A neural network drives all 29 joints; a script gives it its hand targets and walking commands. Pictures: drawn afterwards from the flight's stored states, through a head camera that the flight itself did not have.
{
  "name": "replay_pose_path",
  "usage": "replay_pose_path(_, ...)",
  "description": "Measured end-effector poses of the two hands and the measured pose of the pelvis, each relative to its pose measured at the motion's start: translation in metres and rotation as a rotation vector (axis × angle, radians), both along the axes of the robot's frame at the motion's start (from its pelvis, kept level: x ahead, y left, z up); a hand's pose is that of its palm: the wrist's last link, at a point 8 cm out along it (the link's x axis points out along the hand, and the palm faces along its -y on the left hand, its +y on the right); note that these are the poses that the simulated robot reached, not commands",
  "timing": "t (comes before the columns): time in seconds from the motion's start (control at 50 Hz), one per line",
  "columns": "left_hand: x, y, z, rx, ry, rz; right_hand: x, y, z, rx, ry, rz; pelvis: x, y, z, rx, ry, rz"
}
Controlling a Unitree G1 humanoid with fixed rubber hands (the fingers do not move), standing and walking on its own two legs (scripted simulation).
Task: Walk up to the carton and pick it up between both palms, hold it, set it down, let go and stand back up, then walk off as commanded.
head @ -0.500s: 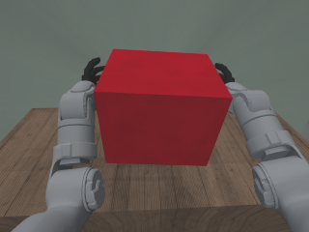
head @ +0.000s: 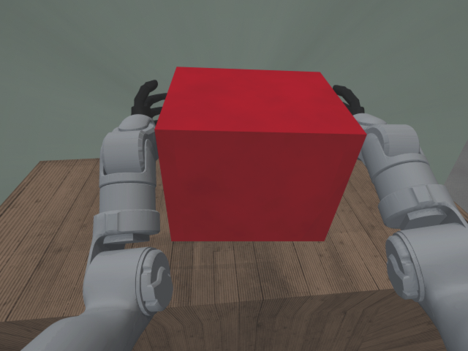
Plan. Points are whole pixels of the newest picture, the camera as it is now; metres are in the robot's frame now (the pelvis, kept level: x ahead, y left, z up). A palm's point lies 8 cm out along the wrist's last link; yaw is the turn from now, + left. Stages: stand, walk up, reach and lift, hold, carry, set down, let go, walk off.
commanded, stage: hold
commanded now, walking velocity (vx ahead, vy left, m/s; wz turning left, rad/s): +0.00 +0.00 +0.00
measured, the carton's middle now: (249, 152) +0.35 +0.00 +0.24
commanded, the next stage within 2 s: none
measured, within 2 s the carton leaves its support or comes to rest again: neither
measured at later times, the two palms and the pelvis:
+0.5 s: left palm (131, 127) +0.38 +0.19 +0.28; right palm (332, 122) +0.40 -0.14 +0.27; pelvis +0.02 +0.01 +0.00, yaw +3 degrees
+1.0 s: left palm (140, 122) +0.36 +0.17 +0.29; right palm (352, 120) +0.37 -0.16 +0.29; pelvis +0.00 +0.00 +0.00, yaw +0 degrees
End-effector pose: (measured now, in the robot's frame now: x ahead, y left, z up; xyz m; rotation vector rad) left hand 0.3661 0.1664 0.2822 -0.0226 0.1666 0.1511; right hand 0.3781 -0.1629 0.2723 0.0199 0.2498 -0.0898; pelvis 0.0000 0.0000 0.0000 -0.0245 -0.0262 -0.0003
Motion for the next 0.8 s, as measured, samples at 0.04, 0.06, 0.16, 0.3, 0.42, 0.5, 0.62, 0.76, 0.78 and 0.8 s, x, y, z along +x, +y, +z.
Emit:
replay_pose_path(0.04,0.000,0.002,0.005,-0.002,-0.013,0.006,0.002,0.002,0.005,-0.007,-0.013,0.007,-0.001,-0.003,0.000,-0.001,0.008,0.007)
replay_pose_path(0.06,0.001,0.003,0.007,-0.005,-0.018,0.008,0.003,0.003,0.007,-0.007,-0.019,0.009,-0.001,-0.005,0.000,-0.001,0.011,0.010)
replay_pose_path(0.16,0.006,0.009,0.015,-0.014,-0.017,0.018,0.013,0.009,0.014,0.009,-0.014,0.018,0.000,-0.010,0.000,0.001,0.024,0.027)
replay_pose_path(0.3,0.018,0.018,0.008,-0.023,-0.009,-0.007,0.020,0.016,0.009,-0.011,-0.004,0.011,0.013,-0.009,0.001,-0.003,0.024,0.042)
replay_pose_path(0.42,0.018,0.025,-0.007,-0.003,-0.008,-0.005,0.022,0.023,-0.003,-0.019,-0.001,0.020,0.022,0.000,0.001,-0.006,0.006,0.049)
replay_pose_path(0.5,0.014,0.026,-0.007,0.011,-0.040,0.003,0.020,0.024,0.000,-0.004,-0.035,0.020,0.024,0.005,0.000,-0.010,-0.002,0.054)
replay_pose_path(0.62,0.005,0.022,-0.006,0.011,-0.055,0.007,0.011,0.021,0.004,-0.001,-0.051,0.014,0.022,0.012,0.000,-0.007,-0.026,0.039)
replay_pose_path(0.76,0.000,0.010,-0.011,0.006,-0.007,-0.007,0.000,0.009,-0.001,0.003,-0.007,-0.004,0.011,0.011,0.000,-0.005,-0.040,0.016)
replay_pose_path(0.78,0.000,0.009,-0.012,0.008,0.000,-0.008,-0.001,0.008,-0.003,0.002,0.000,-0.006,0.009,0.010,0.000,-0.004,-0.038,0.012)
replay_pose_path(0.8,-0.001,0.008,-0.012,0.006,0.004,-0.008,-0.002,0.007,-0.004,0.000,0.003,-0.006,0.007,0.009,0.000,-0.003,-0.034,0.008)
